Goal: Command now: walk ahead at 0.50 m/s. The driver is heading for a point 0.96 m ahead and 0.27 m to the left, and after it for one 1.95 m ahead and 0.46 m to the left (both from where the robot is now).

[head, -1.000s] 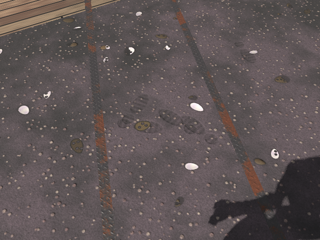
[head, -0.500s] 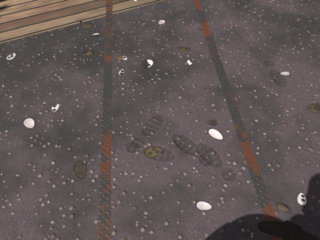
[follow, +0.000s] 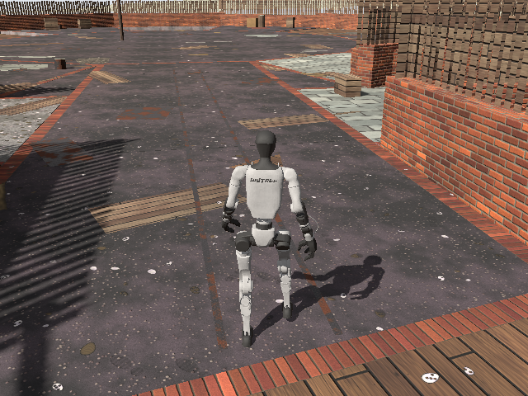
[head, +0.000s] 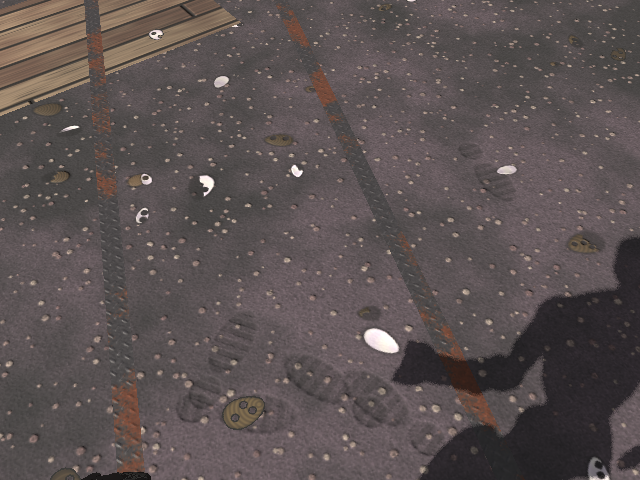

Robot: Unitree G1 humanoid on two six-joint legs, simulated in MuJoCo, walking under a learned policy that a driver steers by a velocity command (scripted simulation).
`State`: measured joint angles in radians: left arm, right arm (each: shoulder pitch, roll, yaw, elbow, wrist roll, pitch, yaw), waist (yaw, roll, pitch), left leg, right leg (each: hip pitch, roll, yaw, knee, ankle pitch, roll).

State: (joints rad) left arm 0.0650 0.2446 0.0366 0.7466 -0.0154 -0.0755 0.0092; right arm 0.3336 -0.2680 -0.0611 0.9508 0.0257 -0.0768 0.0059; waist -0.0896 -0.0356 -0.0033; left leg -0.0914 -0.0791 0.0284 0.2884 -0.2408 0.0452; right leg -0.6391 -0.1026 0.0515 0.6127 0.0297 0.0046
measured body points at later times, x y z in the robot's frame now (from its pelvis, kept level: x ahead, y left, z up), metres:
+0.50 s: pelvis +0.26 -0.04 +0.00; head +0.28 -0.04 +0.45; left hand +0.22 +0.23 -0.13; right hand +0.46 -0.26 -0.11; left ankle +0.41 +0.15 -0.68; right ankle +0.18 -0.14 -0.74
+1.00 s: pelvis +0.52 +0.07 +0.00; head +0.54 +0.10 +0.45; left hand +0.61 +0.40 -0.08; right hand +0.69 -0.16 -0.11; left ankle +0.44 +0.12 -0.74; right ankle +0.78 +0.00 -0.69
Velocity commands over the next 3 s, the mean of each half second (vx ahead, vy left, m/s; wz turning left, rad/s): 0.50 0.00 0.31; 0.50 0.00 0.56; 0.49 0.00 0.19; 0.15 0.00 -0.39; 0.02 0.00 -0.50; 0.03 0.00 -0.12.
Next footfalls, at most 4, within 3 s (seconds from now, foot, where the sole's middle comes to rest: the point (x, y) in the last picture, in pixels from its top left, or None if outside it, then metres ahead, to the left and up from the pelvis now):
0.10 right None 0.22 -0.14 -0.78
0.66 left None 0.47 0.13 -0.78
1.14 right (272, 340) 0.82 0.08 -0.78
1.62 left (130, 320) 0.91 0.42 -0.78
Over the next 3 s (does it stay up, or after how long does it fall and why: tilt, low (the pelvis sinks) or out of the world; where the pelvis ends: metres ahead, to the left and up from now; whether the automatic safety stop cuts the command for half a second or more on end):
stays up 0.90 0.25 -0.01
